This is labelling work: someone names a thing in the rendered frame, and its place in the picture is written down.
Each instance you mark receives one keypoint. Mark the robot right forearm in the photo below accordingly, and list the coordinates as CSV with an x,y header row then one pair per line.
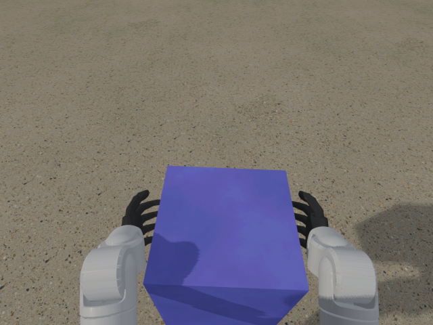
x,y
348,284

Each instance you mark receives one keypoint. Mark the robot left forearm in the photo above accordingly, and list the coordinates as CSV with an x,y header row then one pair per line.
x,y
108,281

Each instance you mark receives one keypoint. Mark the robot right hand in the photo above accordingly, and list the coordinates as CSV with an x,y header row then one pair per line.
x,y
315,216

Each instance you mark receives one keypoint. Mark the robot left hand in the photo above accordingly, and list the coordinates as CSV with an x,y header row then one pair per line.
x,y
134,210

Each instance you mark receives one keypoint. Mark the carton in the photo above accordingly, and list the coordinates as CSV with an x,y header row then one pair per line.
x,y
225,248

